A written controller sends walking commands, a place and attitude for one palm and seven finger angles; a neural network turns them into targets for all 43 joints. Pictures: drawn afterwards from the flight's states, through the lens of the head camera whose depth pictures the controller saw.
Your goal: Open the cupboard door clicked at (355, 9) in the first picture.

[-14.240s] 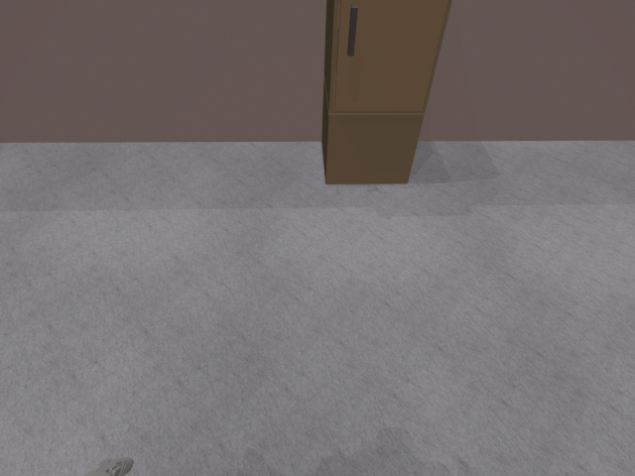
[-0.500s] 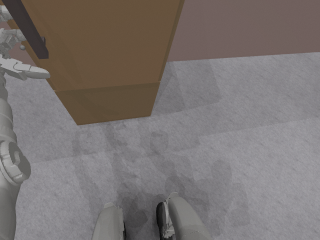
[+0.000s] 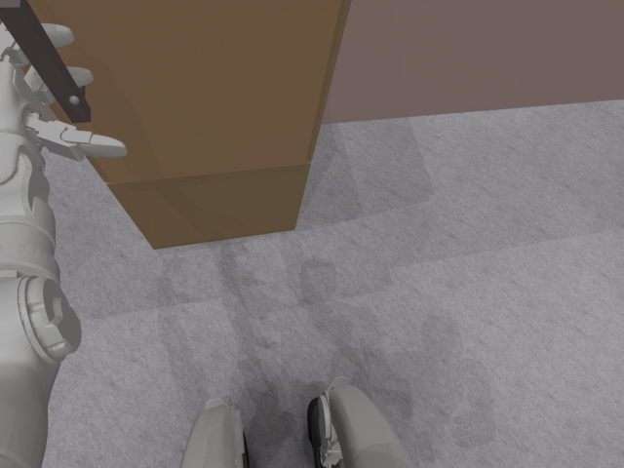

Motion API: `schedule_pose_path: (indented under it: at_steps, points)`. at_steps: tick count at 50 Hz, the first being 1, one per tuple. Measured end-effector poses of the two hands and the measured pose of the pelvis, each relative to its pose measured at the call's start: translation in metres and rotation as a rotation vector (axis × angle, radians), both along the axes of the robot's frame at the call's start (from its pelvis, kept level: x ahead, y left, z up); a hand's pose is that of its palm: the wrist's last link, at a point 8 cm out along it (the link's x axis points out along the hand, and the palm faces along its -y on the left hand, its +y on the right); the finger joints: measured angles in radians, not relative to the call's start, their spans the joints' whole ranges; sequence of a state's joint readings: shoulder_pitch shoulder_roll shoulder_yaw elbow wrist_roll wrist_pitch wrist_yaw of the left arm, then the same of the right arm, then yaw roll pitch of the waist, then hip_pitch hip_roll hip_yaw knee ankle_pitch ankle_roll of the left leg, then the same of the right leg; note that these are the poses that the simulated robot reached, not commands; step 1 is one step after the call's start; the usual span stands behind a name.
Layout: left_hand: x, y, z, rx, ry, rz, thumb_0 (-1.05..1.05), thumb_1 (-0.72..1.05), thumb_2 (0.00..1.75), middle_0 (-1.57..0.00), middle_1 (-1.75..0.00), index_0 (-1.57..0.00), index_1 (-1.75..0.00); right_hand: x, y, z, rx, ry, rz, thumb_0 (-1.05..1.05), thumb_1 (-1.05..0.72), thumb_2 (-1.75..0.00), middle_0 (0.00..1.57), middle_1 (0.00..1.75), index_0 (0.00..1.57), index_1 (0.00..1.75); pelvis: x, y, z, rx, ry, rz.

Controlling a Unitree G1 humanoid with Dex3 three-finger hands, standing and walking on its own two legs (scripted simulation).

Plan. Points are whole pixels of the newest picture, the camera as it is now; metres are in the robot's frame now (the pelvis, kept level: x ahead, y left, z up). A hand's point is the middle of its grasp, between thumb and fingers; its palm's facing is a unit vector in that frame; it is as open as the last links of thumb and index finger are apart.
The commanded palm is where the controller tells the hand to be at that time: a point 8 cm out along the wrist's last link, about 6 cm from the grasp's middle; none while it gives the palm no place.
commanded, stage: slide the fingers in behind the handle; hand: left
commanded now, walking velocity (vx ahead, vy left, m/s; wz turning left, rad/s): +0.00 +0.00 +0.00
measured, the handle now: (51, 54) +0.60 +0.24 +0.07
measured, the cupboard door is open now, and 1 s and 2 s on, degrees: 0 0 33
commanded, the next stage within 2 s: close the thumb around the handle in 0.30 s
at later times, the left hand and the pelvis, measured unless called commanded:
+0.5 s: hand (69, 103) +0.54 +0.22 +0.06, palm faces +0.07 -1.00 -0.02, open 13.8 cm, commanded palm +0.52 +0.26 +0.06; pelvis +0.00 +0.00 +0.00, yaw +0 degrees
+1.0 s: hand (71, 98) +0.54 +0.22 +0.06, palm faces +0.08 -1.00 -0.02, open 6.0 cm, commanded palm +0.52 +0.26 +0.06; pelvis +0.00 +0.00 +0.00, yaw +0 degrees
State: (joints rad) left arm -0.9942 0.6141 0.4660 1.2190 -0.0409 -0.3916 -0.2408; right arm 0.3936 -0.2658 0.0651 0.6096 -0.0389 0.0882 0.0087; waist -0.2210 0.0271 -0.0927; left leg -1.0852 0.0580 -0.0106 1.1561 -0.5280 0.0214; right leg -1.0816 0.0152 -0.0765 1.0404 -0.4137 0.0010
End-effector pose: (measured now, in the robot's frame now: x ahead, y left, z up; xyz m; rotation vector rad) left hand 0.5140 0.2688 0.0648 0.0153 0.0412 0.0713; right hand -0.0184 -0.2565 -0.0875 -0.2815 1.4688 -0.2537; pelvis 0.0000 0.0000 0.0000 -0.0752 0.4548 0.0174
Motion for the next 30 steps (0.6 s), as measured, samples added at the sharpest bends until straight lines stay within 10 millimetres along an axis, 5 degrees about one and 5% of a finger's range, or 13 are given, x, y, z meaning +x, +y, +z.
schedule_pose_path:
  at_steps: [23,30]
  points:
    - [-0.001,0.007,-0.002,-0.009,0.017,-0.002,-0.01,-0.49,0.30,-0.30,-1.20,-0.30,-1.21,-0.004,-0.004,0.000,-0.016,0.002,0.004,0.01,-0.91,-0.90,0.21,0.30,0.21,0.30,-0.005,-0.001,-0.002,-0.002,0.004,0.002]
    - [0.000,0.004,-0.001,0.001,-0.008,0.004,-0.01,-0.33,0.37,-0.31,-1.22,-0.31,-1.22,-0.004,-0.001,-0.001,-0.012,-0.001,0.004,0.01,-0.91,-0.90,0.21,0.30,0.21,0.30,-0.004,0.002,-0.003,-0.003,0.006,0.000]
